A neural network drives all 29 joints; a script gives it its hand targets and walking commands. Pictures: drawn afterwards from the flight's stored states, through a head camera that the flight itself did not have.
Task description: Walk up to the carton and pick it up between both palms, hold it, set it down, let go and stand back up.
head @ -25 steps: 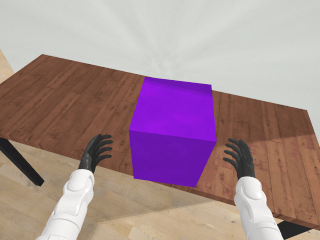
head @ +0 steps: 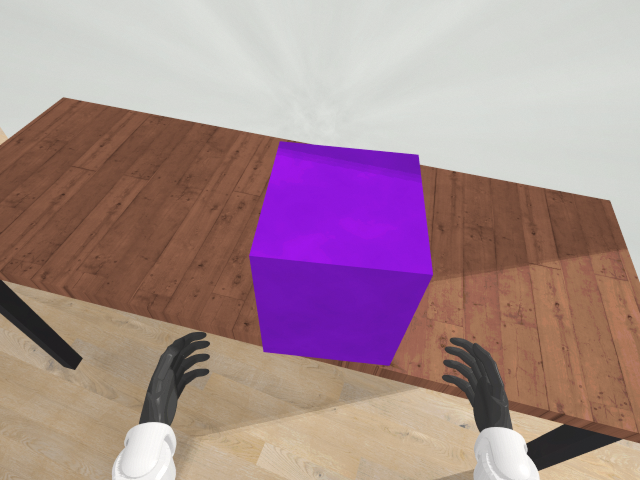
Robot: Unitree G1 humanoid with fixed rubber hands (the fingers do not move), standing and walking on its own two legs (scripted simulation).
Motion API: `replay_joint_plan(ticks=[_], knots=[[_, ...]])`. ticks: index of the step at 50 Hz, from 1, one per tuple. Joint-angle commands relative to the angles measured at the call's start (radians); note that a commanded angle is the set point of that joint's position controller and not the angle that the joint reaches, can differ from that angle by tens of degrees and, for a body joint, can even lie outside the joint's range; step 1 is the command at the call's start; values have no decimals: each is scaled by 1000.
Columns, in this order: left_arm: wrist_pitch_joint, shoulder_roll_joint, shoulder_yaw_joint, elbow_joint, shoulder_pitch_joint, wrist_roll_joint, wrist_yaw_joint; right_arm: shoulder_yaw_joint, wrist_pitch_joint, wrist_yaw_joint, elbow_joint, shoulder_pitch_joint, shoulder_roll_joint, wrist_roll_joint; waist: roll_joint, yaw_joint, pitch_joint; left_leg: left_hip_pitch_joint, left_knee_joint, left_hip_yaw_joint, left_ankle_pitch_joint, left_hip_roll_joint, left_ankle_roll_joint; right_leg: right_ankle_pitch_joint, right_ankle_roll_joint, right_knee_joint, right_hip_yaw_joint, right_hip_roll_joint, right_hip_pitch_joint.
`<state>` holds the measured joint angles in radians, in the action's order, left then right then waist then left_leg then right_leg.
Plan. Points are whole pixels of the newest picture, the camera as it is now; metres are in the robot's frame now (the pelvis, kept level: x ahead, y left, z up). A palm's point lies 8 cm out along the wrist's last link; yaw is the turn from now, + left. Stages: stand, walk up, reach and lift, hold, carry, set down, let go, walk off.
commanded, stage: set down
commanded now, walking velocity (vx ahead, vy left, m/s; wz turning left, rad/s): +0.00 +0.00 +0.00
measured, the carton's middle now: (337, 258) +0.44 -0.01 +0.01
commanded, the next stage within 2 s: let go in 1.12 s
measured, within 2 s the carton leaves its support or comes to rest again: neither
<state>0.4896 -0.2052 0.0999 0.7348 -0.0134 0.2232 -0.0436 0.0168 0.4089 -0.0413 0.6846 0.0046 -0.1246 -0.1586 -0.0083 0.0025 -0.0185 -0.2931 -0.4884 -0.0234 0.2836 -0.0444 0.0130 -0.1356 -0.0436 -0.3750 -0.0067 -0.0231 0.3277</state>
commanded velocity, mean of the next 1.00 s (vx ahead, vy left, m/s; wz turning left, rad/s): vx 0.00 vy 0.00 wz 0.00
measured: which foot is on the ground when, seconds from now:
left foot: down 0.00-1.00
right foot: down 0.00-1.00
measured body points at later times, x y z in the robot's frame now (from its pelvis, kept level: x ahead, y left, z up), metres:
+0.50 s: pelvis +0.04 -0.01 +0.00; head +0.03 +0.02 +0.45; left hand +0.22 +0.21 -0.06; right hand +0.22 -0.22 -0.06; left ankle -0.02 +0.12 -0.74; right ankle +0.03 -0.15 -0.74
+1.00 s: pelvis +0.04 -0.01 +0.00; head +0.04 +0.00 +0.45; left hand +0.19 +0.21 -0.07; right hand +0.19 -0.23 -0.09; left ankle -0.02 +0.12 -0.74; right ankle +0.03 -0.15 -0.74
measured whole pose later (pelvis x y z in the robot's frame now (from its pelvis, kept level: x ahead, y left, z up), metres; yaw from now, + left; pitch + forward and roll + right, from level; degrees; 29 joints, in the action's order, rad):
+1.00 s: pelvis +0.04 -0.01 +0.00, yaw -1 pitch -1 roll -2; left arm -0.16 -0.21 0.02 0.31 0.34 -0.01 0.02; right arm 0.00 0.31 -0.01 0.77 0.26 -0.14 -0.06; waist -0.01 0.04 0.00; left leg -0.06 -0.39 -0.04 0.32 -0.07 0.04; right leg -0.21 -0.02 -0.35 -0.01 0.01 0.13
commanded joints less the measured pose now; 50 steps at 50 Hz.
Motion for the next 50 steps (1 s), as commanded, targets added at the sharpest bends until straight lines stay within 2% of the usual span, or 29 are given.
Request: replay_joint_plan(ticks=[1,5,10,14,20,32,40,45,50], knots=[[57,-95,-52,-133,-131,-20,9,17,86,24,-67,-151,-94,3,56,3,-312,-23,107,-41,-244,71,77,178,55,-25,5,97,-260],[-24,-96,-56,-211,-112,-41,9,33,65,35,-68,-133,-112,12,61,10,-252,27,128,-42,-213,62,86,122,50,-5,11,105,-234],[-100,-102,-74,-296,-51,-82,6,27,67,29,-101,-97,-133,9,54,27,-226,64,119,-46,-302,64,92,190,41,-2,13,118,-287],[-184,-88,-83,-318,36,-114,20,14,47,24,-92,-29,-119,16,43,35,-176,86,126,-49,-343,61,89,183,42,17,13,113,-309],[-309,-75,-101,-429,136,-164,37,-5,22,11,-105,56,-113,15,33,48,-108,118,141,-54,-430,62,85,208,39,51,10,109,-342],[-483,-90,-111,-622,274,-223,53,3,-19,1,-109,206,-128,30,66,38,-45,144,161,-71,-510,69,76,233,39,75,10,107,-351],[-563,-96,-117,-637,305,-236,60,7,-39,15,-82,218,-127,62,55,36,-21,127,162,-76,-481,67,67,205,39,68,11,102,-335],[-602,-94,-119,-606,278,-236,57,28,-54,29,-64,171,-132,94,44,40,-14,111,154,-76,-425,60,61,155,38,53,17,97,-306],[-634,-85,-129,-560,265,-245,55,41,-58,37,-16,142,-141,115,30,43,-42,106,130,-72,-446,59,56,186,38,28,17,96,-317]])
